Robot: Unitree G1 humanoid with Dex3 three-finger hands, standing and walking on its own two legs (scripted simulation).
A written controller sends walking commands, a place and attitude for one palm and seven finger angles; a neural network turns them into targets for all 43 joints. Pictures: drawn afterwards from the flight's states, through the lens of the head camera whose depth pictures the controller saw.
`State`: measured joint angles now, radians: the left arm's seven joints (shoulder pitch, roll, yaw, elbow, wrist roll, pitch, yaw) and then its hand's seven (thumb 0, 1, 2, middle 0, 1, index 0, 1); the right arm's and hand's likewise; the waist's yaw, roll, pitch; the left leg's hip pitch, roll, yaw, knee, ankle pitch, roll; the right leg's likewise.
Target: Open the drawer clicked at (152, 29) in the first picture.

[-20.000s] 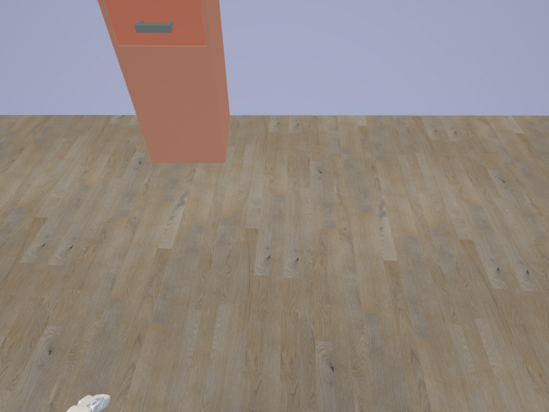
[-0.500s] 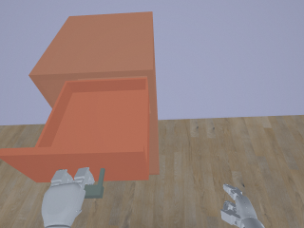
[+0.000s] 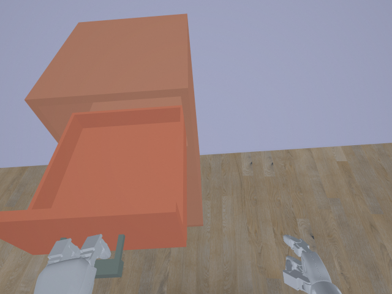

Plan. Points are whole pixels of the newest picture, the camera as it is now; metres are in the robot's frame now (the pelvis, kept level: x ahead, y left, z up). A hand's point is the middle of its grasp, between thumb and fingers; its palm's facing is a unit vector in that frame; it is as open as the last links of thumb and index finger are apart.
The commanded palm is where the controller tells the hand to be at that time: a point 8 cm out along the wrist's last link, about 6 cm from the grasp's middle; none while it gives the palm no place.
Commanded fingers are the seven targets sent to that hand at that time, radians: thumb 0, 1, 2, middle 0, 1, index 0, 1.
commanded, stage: pull the drawer open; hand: left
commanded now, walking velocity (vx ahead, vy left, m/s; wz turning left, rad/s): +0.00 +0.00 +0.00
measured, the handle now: (88, 255) +0.19 +0.22 +0.02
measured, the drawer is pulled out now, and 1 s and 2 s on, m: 0.30 0.30 0.29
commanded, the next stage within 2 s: open the thumb to release the handle in 0.34 s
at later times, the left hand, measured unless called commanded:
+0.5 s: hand (83, 292) +0.13 +0.22 +0.00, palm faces -0.04 -0.12 -0.99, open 6.2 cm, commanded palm +0.11 +0.23 +0.05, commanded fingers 0.00 0.62 0.78 -0.38 -1.32 -0.38 -1.32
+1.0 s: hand out of the picture +0.13 +0.22 +0.01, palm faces -0.02 -0.10 -0.99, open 12.9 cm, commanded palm +0.11 +0.24 +0.05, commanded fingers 0.00 -0.50 0.30 -0.30 -1.20 -0.30 -1.20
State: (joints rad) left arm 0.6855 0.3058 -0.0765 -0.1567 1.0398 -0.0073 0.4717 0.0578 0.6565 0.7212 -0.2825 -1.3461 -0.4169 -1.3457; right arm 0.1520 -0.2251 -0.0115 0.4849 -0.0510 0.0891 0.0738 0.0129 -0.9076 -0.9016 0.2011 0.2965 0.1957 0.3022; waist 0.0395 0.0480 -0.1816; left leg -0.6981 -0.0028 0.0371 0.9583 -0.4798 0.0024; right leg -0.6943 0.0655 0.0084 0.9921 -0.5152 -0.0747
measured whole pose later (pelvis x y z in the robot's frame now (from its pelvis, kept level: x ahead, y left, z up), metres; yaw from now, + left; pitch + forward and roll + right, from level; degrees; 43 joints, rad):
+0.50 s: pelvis +0.01 +0.01 -0.01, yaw +1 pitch +16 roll +1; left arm 0.75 0.34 -0.08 -0.23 1.09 -0.11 0.54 0.03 0.64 0.79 -0.28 -1.35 -0.38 -1.32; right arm 0.15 -0.22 -0.02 0.47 -0.06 0.09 0.07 0.01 -0.91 -0.90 0.20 0.30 0.20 0.30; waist 0.09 0.05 -0.20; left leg -0.79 -0.01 0.02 1.04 -0.52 0.01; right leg -0.77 0.06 -0.01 1.06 -0.56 -0.06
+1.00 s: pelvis -0.01 -0.01 +0.00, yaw +1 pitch +12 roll +1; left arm 0.62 0.36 -0.04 -0.08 1.03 -0.09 0.52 0.00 -0.34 0.37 -0.33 -1.21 -0.33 -1.21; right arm 0.14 -0.25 -0.04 0.53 -0.04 0.10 0.01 0.01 -0.91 -0.90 0.20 0.30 0.20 0.30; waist 0.05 0.05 -0.16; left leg -0.69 0.00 0.00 0.93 -0.44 -0.01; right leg -0.68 0.07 -0.03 0.95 -0.48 -0.09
